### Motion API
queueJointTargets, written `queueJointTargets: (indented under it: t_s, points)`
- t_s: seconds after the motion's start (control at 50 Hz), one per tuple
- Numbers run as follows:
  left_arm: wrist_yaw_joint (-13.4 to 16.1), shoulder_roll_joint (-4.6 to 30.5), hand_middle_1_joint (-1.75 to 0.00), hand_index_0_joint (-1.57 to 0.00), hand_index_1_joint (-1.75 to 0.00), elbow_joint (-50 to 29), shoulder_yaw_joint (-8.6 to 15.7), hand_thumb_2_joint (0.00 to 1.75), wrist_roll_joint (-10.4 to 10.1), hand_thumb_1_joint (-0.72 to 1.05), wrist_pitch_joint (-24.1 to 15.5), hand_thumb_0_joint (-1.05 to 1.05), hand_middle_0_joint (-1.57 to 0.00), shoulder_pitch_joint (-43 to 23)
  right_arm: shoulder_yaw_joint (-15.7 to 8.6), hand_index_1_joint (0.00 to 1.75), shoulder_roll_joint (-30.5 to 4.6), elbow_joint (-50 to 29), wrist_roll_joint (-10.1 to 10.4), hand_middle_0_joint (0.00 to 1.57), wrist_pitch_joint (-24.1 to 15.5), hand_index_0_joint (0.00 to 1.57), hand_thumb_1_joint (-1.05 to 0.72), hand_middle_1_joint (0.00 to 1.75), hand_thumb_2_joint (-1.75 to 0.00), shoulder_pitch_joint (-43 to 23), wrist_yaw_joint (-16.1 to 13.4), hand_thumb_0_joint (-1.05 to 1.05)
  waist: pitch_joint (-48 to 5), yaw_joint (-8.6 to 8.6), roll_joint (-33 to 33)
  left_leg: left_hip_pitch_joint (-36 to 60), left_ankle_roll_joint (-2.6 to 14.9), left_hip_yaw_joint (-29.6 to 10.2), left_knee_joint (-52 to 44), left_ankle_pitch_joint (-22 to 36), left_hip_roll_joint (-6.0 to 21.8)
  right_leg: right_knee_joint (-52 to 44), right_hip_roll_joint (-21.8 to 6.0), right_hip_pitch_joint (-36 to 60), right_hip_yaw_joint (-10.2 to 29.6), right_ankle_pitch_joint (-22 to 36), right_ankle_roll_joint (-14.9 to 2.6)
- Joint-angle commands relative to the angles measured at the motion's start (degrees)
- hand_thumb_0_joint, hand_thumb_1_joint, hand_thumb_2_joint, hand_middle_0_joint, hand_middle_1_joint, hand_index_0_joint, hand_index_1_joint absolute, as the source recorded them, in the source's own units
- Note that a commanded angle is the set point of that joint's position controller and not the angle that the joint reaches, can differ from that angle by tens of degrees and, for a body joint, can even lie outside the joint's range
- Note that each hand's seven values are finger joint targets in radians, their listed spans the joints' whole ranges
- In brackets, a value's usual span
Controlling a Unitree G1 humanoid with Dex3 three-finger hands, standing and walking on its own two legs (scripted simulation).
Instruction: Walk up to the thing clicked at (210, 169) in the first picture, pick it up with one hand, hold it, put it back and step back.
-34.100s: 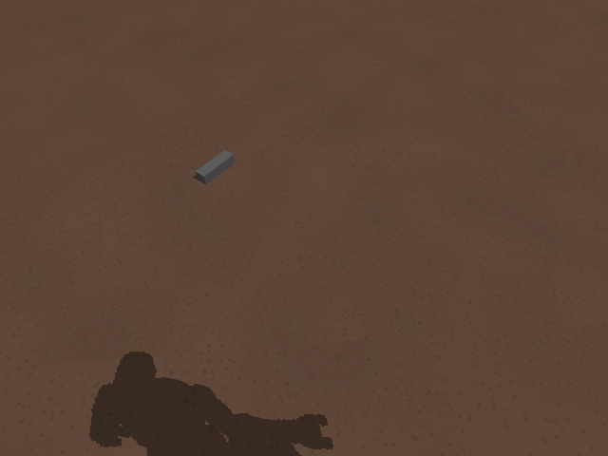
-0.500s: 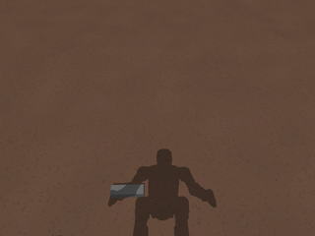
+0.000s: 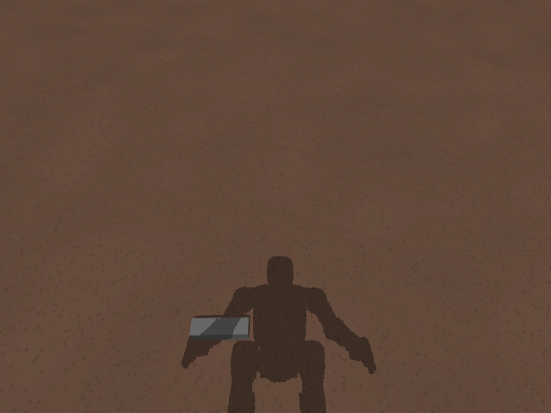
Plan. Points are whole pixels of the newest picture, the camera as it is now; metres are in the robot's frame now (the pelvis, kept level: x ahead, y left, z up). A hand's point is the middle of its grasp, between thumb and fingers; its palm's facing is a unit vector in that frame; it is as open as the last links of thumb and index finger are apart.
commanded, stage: stand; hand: left
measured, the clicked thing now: (220, 328) +0.51 +0.19 -0.76
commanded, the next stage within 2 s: rise first in 1.44 s
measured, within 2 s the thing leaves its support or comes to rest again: neither
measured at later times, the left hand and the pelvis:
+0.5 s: hand out of the picture +0.08 +0.25 -0.16, palm faces -0.05 -0.94 -0.34, open 7.4 cm; pelvis +0.01 +0.00 +0.00, yaw +0 degrees
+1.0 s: hand out of the picture +0.10 +0.25 -0.15, palm faces -0.04 -0.94 -0.35, open 7.4 cm; pelvis +0.02 +0.00 +0.00, yaw +0 degrees
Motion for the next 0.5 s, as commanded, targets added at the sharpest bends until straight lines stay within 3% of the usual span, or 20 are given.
queueJointTargets:
  t_s: [0.0,0.1,0.2,0.3,0.48]
  points:
    - [0.7,12.5,-0.3,-0.2,-0.3,-3.7,2.3,0.9,-0.1,0.9,-0.9,0.0,-0.2,-2.5,-1.8,0.3,-12.2,-3.4,-0.1,0.2,-1.3,0.2,-0.9,0.3,-0.9,-3.0,-0.7,0.0,-4.7,0.37,0.7,1.2,1.09,-6.4,-4.0,0.6,7.0,-3.1,-6.2,-0.9,4.8,1.2,-1.88]
    - [0.6,12.0,-0.3,-0.2,-0.3,-3.6,2.1,0.9,0.0,0.9,-0.7,0.0,-0.2,-1.5,-1.8,0.3,-12.5,-3.5,0.0,0.2,-1.2,0.2,-0.9,0.3,-0.9,-3.1,-0.8,0.0,-3.8,0.57,0.8,0.4,1.1,-6.8,-4.6,-0.9,7.0,-2.7,-5.8,-1.3,4.2,-0.2,-1.78]
    - [0.7,12.2,-0.3,-0.2,-0.3,-4.1,2.0,0.9,0.0,0.9,-0.9,0.0,-0.2,-2.0,-1.8,0.3,-12.3,-3.8,-0.1,0.2,-1.3,0.2,-0.9,0.3,-0.9,-3.1,-0.8,0.0,-5.4,0.42,0.4,1.7,1.18,-6.4,-3.5,3.4,7.0,-2.3,-6.4,-0.6,4.5,3.4,-1.84]
    - [0.7,11.9,-0.3,-0.2,-0.3,-4.0,1.9,0.9,0.1,0.9,-0.8,0.0,-0.2,-1.5,-1.8,0.3,-12.3,-3.8,0.0,0.2,-1.2,0.2,-0.9,0.3,-0.9,-3.6,-0.7,0.0,-3.9,0.52,-0.3,1.0,1.25,-6.5,-3.9,0.6,6.8,-2.9,-6.2,-1.6,4.3,1.4,-1.65]
    - [0.9,12.2,-0.3,-0.2,-0.3,-4.8,2.0,0.9,0.0,0.9,-1.0,0.0,-0.2,-1.8,-1.8,0.3,-12.5,-4.1,0.0,0.2,-1.1,0.2,-0.9,0.3,-0.9,-3.6,-0.8,0.0,-7.1,0.38,0.5,3.3,1.33,-5.6,-2.2,6.5,6.9,-2.0,-6.9,0.3,4.5,7.5,-1.77]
